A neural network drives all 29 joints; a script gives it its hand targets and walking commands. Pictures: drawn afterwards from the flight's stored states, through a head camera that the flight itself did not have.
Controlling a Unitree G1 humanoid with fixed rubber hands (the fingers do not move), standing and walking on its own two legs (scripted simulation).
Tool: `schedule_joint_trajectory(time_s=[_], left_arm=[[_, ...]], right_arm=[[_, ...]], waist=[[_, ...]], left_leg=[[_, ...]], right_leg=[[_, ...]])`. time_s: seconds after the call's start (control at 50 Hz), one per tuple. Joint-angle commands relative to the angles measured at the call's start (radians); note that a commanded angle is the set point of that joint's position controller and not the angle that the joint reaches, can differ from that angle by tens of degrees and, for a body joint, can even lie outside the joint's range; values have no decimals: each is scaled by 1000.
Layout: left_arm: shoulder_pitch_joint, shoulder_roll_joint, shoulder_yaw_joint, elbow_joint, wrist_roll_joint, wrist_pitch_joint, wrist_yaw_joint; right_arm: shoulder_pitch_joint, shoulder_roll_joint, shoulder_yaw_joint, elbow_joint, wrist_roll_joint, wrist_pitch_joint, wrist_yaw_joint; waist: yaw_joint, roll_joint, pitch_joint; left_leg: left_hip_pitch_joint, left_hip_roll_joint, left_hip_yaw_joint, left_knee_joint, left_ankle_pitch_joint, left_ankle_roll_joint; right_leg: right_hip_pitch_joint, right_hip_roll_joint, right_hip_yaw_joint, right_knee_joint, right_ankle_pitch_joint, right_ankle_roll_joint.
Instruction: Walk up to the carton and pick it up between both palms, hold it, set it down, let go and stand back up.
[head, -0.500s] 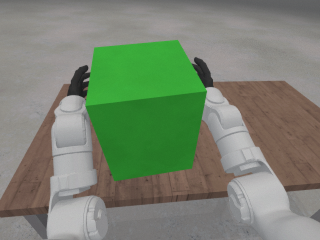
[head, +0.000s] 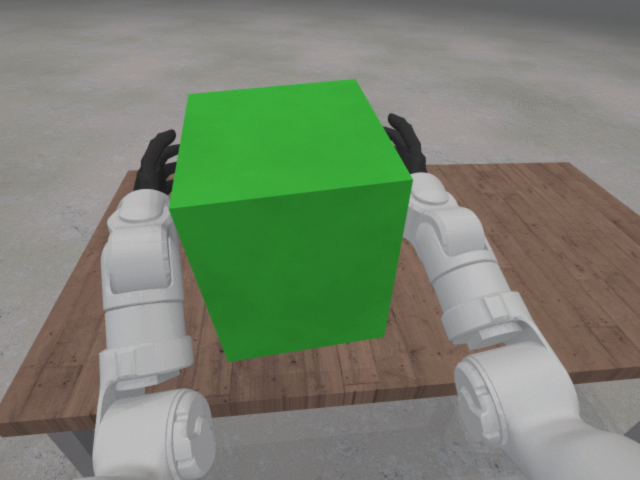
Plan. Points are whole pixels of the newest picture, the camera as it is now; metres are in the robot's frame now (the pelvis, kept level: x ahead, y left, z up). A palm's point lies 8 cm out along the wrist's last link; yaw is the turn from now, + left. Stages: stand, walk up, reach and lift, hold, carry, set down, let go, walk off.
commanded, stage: hold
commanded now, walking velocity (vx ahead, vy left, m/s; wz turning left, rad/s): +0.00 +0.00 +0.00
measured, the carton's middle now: (291, 221) +0.36 +0.01 +0.20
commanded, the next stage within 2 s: none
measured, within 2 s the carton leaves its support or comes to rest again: neither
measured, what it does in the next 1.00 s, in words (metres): stands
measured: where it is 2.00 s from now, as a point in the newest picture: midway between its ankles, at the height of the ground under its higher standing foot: outside the picture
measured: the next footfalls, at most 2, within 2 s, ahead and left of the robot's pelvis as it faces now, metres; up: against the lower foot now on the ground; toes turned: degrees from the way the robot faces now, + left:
none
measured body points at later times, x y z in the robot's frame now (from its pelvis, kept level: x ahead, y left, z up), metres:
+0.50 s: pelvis +0.00 +0.00 +0.00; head -0.07 +0.02 +0.44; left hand +0.38 +0.16 +0.24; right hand +0.39 -0.13 +0.25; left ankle +0.04 +0.14 -0.75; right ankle -0.02 -0.11 -0.75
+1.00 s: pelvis +0.00 +0.00 +0.00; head -0.07 +0.02 +0.44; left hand +0.38 +0.16 +0.24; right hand +0.38 -0.14 +0.25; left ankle +0.04 +0.14 -0.75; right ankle -0.02 -0.11 -0.75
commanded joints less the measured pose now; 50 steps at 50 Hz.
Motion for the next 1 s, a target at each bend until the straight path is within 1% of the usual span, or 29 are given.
schedule_joint_trajectory(time_s=[0.0, 0.04, 0.1, 0.14, 0.16, 0.24, 0.28, 0.3, 0.32, 0.34, 0.38, 0.4, 0.46, 0.5, 0.54, 0.56, 0.6, 0.64, 0.68, 0.7, 0.72, 0.76, 0.82, 0.84, 0.88, 0.9, 0.96, 0.98], left_arm=[[-669, -511, -438, -123, -175, -89, -140], [-669, -502, -430, -107, -174, -90, -140], [-657, -502, -424, -103, -168, -87, -140], [-668, -504, -425, -118, -170, -89, -140], [-669, -504, -430, -118, -173, -90, -140], [-658, -503, -424, -104, -170, -88, -141], [-668, -510, -428, -86, -176, -88, -142], [-669, -503, -425, -100, -172, -90, -142], [-664, -510, -432, -109, -175, -89, -140], [-680, -510, -433, -109, -176, -92, -139], [-667, -508, -428, -107, -174, -91, -138], [-664, -507, -426, -97, -172, -90, -139], [-665, -508, -424, -99, -170, -91, -138], [-679, -518, -440, -106, -179, -93, -138], [-683, -518, -446, -117, -184, -94, -136], [-666, -518, -438, -117, -179, -93, -135], [-665, -513, -435, -110, -175, -91, -137], [-666, -512, -430, -99, -174, -90, -138], [-670, -514, -434, -101, -177, -90, -140], [-667, -505, -428, -111, -174, -92, -139], [-667, -517, -439, -116, -178, -92, -137], [-670, -515, -446, -117, -182, -92, -136], [-643, -511, -429, -106, -169, -87, -140], [-659, -509, -431, -105, -172, -88, -142], [-676, -507, -429, -107, -173, -90, -142], [-674, -511, -431, -106, -175, -90, -142], [-666, -514, -430, -103, -172, -91, -138], [-673, -521, -441, -107, -177, -91, -138]], right_arm=[[-584, 561, 250, -219, 100, -11, 92], [-600, 568, 258, -224, 96, -10, 93], [-596, 563, 258, -217, 99, -9, 92], [-597, 565, 261, -221, 105, -11, 94], [-590, 559, 258, -212, 104, -10, 94], [-598, 565, 254, -223, 96, -11, 93], [-603, 565, 249, -208, 94, -9, 95], [-597, 562, 246, -207, 93, -10, 95], [-593, 560, 249, -213, 100, -12, 96], [-602, 567, 248, -207, 99, -11, 98], [-599, 563, 252, -208, 104, -11, 96], [-603, 564, 258, -207, 100, -12, 96], [-600, 568, 262, -205, 105, -11, 96], [-601, 563, 251, -210, 103, -15, 96], [-603, 567, 261, -223, 105, -14, 95], [-599, 570, 265, -218, 108, -13, 96], [-592, 561, 261, -206, 104, -9, 96], [-601, 562, 257, -213, 101, -12, 97], [-602, 564, 251, -215, 98, -12, 95], [-606, 572, 262, -221, 103, -13, 95], [-604, 568, 262, -228, 106, -14, 96], [-596, 567, 265, -223, 104, -13, 95], [-585, 554, 260, -213, 104, -9, 94], [-591, 560, 257, -212, 99, -9, 94], [-602, 565, 259, -212, 103, -11, 95], [-603, 569, 257, -217, 101, -11, 96], [-607, 569, 257, -218, 101, -15, 96], [-610, 569, 259, -227, 103, -17, 96]], waist=[[-16, 70, -284], [-6, 54, -282], [1, 61, -280], [1, 54, -285], [-5, 58, -283], [-3, 46, -278], [-10, 58, -269], [-6, 55, -276], [-10, 64, -287], [-4, 60, -279], [-5, 57, -287], [0, 52, -281], [2, 55, -287], [-14, 66, -297], [-11, 61, -299], [-3, 57, -298], [-8, 60, -285], [-5, 54, -274], [-11, 58, -278], [-1, 47, -290], [-6, 59, -296], [-12, 61, -295], [-6, 57, -276], [-5, 58, -273], [-2, 58, -277], [-3, 50, -279], [1, 57, -289], [-6, 64, -294]], left_leg=[[204, -90, 34, 20, 180, -2], [200, -92, 35, 18, 167, 5], [204, -91, 37, 17, 174, 5], [201, -89, 35, 17, 178, 3], [201, -90, 33, 18, 182, 0], [202, -89, 35, 16, 171, 5], [195, -90, 32, 14, 156, 3], [198, -89, 35, 15, 163, 4], [201, -88, 33, 17, 172, 0], [195, -87, 33, 16, 168, 0], [203, -88, 33, 19, 180, 4], [198, -89, 33, 17, 168, 5], [202, -89, 35, 19, 182, 3], [207, -88, 32, 20, 180, -1], [208, -89, 30, 23, 189, 0], [213, -90, 30, 24, 198, 1], [211, -88, 30, 21, 184, 1], [201, -89, 32, 19, 174, 3], [201, -90, 32, 18, 169, 2], [205, -90, 34, 21, 181, 6], [209, -89, 32, 22, 185, 1], [211, -91, 29, 25, 199, -2], [210, -89, 31, 19, 193, -1], [202, -89, 33, 16, 172, 1], [199, -91, 35, 17, 169, 3], [200, -89, 34, 16, 171, 3], [206, -89, 34, 18, 179, 2], [207, -90, 33, 20, 176, 1]], right_leg=[[-75, 68, -31, -42, 183, 68], [-82, 66, -29, -44, 180, 74], [-85, 66, -27, -45, 173, 73], [-75, 69, -29, -43, 175, 71], [-73, 69, -30, -43, 185, 70], [-82, 67, -29, -46, 172, 72], [-93, 67, -27, -50, 157, 69], [-89, 67, -28, -48, 155, 69], [-80, 68, -27, -44, 166, 66], [-85, 68, -28, -45, 156, 67], [-84, 66, -25, -46, 172, 69], [-82, 66, -25, -47, 165, 70], [-79, 69, -26, -44, 177, 70], [-83, 69, -28, -47, 170, 68], [-79, 69, -27, -45, 182, 69], [-78, 69, -28, -45, 192, 71], [-83, 68, -27, -46, 176, 68], [-88, 67, -26, -49, 166, 68], [-86, 66, -26, -49, 167, 69], [-81, 66, -22, -46, 181, 72], [-82, 68, -27, -43, 181, 70], [-81, 67, -26, -43, 199, 70], [-81, 69, -27, -47, 186, 70], [-86, 67, -26, -47, 164, 69], [-84, 66, -24, -46, 162, 70], [-85, 68, -25, -47, 160, 69], [-86, 68, -27, -46, 169, 70], [-84, 67, -27, -45, 170, 69]])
